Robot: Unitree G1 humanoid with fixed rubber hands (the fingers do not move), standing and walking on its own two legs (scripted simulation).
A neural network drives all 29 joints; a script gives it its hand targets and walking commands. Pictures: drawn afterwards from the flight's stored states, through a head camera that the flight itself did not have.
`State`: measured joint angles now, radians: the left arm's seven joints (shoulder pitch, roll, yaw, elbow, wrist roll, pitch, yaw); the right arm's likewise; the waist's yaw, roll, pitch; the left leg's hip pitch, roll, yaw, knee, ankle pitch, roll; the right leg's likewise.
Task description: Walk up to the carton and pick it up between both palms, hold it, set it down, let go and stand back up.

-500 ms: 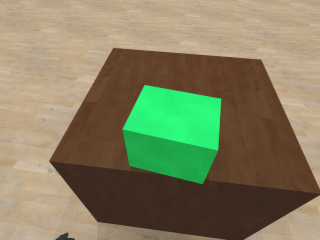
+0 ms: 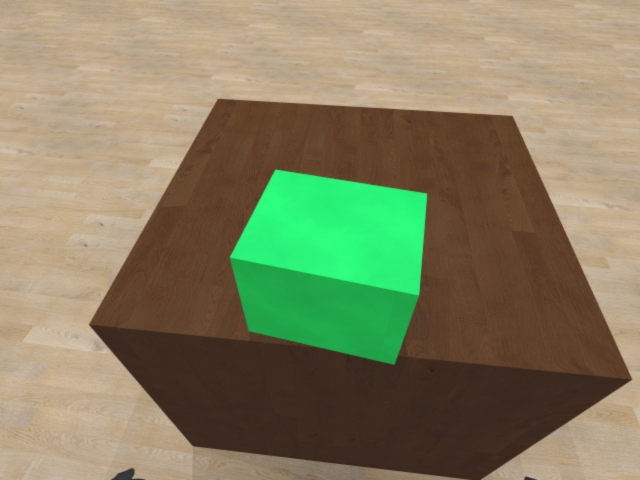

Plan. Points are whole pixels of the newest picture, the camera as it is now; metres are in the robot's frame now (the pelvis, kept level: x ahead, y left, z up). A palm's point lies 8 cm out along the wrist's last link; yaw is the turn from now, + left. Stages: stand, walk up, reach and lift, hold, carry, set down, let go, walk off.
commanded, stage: walk up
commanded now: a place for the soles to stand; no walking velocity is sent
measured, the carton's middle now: (333, 265) +0.41 -0.02 +0.03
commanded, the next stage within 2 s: reach and lift in 1.50 s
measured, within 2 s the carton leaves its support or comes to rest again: neither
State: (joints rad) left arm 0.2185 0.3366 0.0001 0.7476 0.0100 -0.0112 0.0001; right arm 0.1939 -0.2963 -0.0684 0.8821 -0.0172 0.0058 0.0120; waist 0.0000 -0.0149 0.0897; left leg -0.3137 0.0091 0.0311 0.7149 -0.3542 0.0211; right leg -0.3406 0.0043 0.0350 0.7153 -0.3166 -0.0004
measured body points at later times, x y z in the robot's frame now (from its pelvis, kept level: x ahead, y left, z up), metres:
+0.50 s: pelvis -0.01 +0.01 +0.00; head +0.00 +0.02 +0.45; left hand +0.11 +0.29 -0.12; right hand +0.07 -0.29 -0.12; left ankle +0.03 +0.12 -0.72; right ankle +0.03 -0.12 -0.71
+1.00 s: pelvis -0.01 +0.01 -0.01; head +0.01 +0.03 +0.44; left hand +0.11 +0.30 -0.12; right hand +0.06 -0.29 -0.12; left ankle +0.03 +0.12 -0.72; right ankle +0.02 -0.12 -0.72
